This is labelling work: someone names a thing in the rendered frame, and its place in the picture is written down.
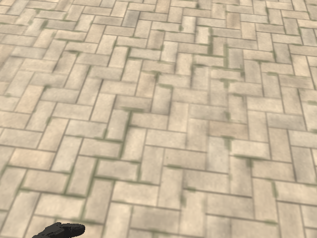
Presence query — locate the left robot hand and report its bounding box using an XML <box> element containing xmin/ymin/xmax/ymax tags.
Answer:
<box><xmin>32</xmin><ymin>222</ymin><xmax>85</xmax><ymax>238</ymax></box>

